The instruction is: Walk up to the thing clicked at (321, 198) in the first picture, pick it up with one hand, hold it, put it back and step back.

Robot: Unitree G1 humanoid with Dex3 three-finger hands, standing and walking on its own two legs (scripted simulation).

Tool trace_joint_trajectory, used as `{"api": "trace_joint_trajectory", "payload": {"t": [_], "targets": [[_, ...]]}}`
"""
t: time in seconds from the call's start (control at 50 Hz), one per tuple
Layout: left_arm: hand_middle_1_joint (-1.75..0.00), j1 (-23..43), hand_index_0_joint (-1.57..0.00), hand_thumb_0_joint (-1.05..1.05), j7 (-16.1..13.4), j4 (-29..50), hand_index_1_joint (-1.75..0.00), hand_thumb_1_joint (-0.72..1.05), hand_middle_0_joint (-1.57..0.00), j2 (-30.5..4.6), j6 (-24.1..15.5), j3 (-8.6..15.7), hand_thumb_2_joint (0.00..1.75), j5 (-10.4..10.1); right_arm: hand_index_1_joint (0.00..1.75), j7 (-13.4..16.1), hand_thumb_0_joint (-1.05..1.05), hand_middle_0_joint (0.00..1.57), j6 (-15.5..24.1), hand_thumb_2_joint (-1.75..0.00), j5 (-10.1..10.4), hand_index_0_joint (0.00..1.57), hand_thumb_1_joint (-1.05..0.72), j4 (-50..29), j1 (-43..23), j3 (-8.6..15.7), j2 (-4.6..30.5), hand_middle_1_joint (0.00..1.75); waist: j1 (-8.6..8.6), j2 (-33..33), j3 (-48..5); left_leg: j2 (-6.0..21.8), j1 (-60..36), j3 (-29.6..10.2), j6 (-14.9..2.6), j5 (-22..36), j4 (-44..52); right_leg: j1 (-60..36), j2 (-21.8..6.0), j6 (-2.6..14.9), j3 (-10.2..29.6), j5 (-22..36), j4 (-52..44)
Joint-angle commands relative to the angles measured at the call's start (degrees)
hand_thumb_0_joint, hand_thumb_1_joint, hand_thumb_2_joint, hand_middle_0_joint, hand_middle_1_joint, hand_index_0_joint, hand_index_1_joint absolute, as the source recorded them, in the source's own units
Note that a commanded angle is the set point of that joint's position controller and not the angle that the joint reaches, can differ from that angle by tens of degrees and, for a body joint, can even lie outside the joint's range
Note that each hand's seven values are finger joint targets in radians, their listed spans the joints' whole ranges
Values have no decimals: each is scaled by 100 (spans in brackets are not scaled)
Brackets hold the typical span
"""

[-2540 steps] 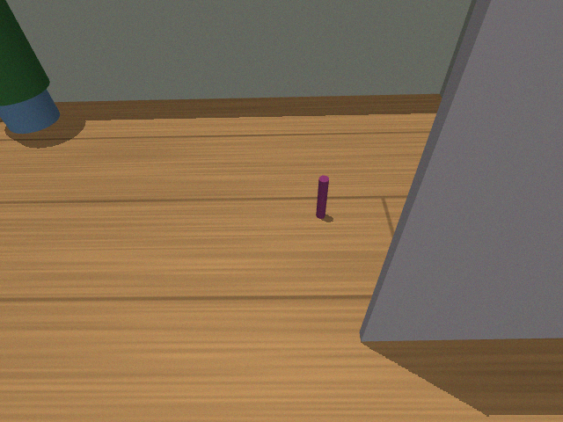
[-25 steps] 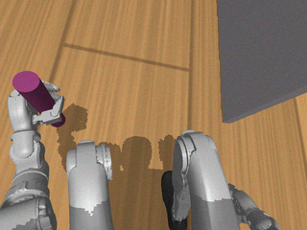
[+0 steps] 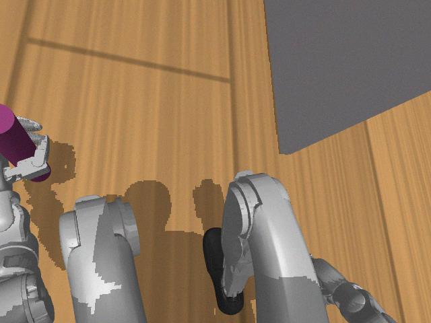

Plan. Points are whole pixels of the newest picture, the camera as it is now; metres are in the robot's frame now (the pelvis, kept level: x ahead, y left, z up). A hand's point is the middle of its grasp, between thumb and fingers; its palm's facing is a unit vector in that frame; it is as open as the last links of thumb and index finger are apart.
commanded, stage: lower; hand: left
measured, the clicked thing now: (21, 151) +0.42 +0.27 -0.13
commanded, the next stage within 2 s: loosen in 0.84 s
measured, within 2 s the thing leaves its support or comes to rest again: rests again in 0.72 s
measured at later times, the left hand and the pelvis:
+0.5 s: hand (34, 152) +0.42 +0.26 -0.14, palm faces +0.29 -0.96 -0.01, open 5.7 cm; pelvis -0.01 +0.01 -0.01, yaw -2 degrees
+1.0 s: hand (39, 156) +0.42 +0.25 -0.16, palm faces +0.28 -0.96 -0.01, open 5.7 cm; pelvis -0.01 +0.01 -0.01, yaw -3 degrees
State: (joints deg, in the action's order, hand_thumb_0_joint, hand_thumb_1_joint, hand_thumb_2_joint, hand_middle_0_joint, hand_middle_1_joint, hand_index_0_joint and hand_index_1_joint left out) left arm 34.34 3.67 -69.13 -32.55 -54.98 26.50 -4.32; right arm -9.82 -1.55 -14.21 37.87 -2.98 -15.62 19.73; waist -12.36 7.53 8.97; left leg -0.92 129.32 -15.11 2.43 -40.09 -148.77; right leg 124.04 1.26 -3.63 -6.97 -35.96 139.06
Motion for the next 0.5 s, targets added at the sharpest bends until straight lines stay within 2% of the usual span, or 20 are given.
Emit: {"api": "trace_joint_trajectory", "payload": {"t": [0.0, 0.02, 0.04, 0.08, 0.1, 0.18, 0.22, 0.24, 0.26, 0.28, 0.38, 0.48], "targets": [[-137, 1256, -129, 0, -92, 784, -137, 62, -129, -994, -556, 57, 130, -50, 30, 92, 0, 20, 20, -90, -100, 20, -89, -229, 328, 454, 1776, 30, -287, -2083, -3475, 175, -2152, 573, -145, 511, 1804, -1836, 166, 454, -734, 812, -1100], [-137, 1203, -129, 0, -109, 729, -137, 61, -129, -1009, -565, 90, 129, -49, 30, 93, 0, 20, 25, -90, -108, 20, -89, -240, 321, 448, 1787, 30, -271, -2041, -3478, 182, -2184, 563, -144, 544, 1784, -1829, 179, 453, -736, 846, -1107], [-136, 1339, -129, 0, -113, 720, -136, 64, -128, -1024, -605, 12, 129, -46, 30, 87, 0, 20, 33, -90, -120, 20, -90, -260, 254, 386, 1784, 30, -344, -2091, -3371, 177, -2117, 541, -141, 467, 1796, -1804, 178, 451, -767, 782, -1084], [-136, 1290, -128, 0, -151, 698, -137, 64, -128, -1174, -660, 129, 130, -40, 30, 89, 0, 20, 40, -90, -145, 20, -90, -258, 223, 366, 1806, 30, -302, -2056, -3447, 187, -2115, 543, -159, 517, 1729, -1906, 194, 448, -740, 852, -1092], [-136, 1264, -128, 0, -178, 623, -136, 62, -128, -1154, -664, 106, 130, -24, 30, 85, 0, 20, 31, -90, -164, 20, -90, -255, 283, 341, 1829, 30, -357, -2112, -3469, 193, -2211, 526, -139, 634, 1720, -1955, 193, 447, -755, 948, -1081], [-136, 1267, -129, 0, -258, 548, -137, 61, -129, -1183, -740, 79, 129, 20, 30, 74, 0, 20, 28, -90, -208, 20, -90, -299, 175, 280, 1868, 30, -392, -2192, -3315, 204, -2262, 459, -111, 561, 1775, -1834, 205, 462, -830, 897, -1050], [-136, 1375, -127, 0, -255, 540, -136, 61, -127, -1202, -785, 0, 130, 37, 30, 69, 0, 20, 36, -90, -241, 20, -89, -319, 87, 250, 1912, 30, -486, -2236, -3211, 213, -2269, 428, -113, 500, 1760, -1776, 208, 448, -866, 882, -1041], [-136, 1380, -128, 0, -267, 563, -136, 60, -128, -1259, -798, 34, 128, 35, 30, 77, 0, 20, 45, -90, -244, 20, -90, -299, 67, 256, 1919, 30, -424, -2253, -3155, 218, -2252, 449, -115, 463, 1756, -1743, 205, 458, -846, 855, -1043], [-137, 1368, -129, 0, -281, 489, -137, 60, -129, -1208, -811, 11, 130, 40, 30, 70, 0, 20, 39, -90, -260, 20, -90, -319, 80, 222, 1931, 30, -502, -2247, -3166, 226, -2305, 397, -99, 505, 1771, -1771, 200, 446, -885, 882, -1032], [-136, 1342, -127, 0, -286, 472, -136, 61, -127, -1238, -825, 22, 129, 30, 30, 62, 0, 20, 48, -90, -269, 20, -90, -315, 50, 211, 1910, 30, -449, -2211, -3180, 222, -2249, 428, -119, 463, 1716, -1824, 222, 441, -856, 862, -1063], [-134, 1405, -127, 0, -341, 419, -135, 56, -128, -1363, -895, 47, 127, 30, 30, 65, 0, 20, 67, -90, -305, 20, -90, -349, -56, 130, 1940, 30, -482, -2169, -3110, 233, -2191, 381, -126, 438, 1681, -1822, 241, 433, -910, 853, -1047], [-135, 1339, -128, 0, -410, 285, -135, 59, -128, -1382, -979, 45, 128, 67, 30, 38, 0, 20, 63, -90, -349, 20, -89, -385, -67, 70, 1998, 30, -535, -2256, -3035, 241, -2285, 280, -80, 422, 1753, -1814, 251, 428, -999, 845, -1000]]}}
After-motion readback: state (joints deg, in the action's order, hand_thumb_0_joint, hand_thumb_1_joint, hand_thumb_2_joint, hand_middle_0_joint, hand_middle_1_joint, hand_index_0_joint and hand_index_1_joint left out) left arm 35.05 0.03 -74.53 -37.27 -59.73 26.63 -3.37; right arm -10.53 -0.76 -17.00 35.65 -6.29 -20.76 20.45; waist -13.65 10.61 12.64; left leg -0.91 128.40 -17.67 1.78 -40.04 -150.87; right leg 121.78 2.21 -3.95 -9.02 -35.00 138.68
